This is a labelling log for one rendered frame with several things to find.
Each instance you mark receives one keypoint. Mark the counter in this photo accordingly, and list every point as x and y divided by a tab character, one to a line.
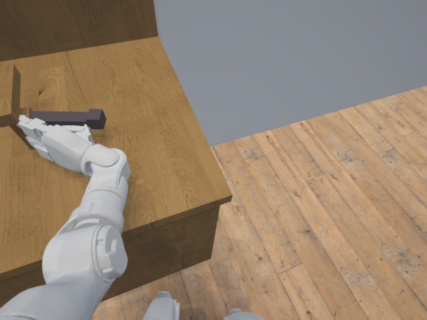
76	55

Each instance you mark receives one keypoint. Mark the right robot shin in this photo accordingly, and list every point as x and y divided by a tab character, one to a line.
235	311

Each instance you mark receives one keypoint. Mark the left robot forearm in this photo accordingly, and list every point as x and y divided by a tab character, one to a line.
105	196

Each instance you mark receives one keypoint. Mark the left robot thigh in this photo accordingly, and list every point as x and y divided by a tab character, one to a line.
162	308

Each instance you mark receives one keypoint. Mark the left robot hand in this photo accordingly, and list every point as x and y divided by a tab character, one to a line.
64	144

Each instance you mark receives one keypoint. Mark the left robot upper arm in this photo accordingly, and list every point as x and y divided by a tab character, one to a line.
79	267

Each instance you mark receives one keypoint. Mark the tap lever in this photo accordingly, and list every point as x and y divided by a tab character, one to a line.
95	118

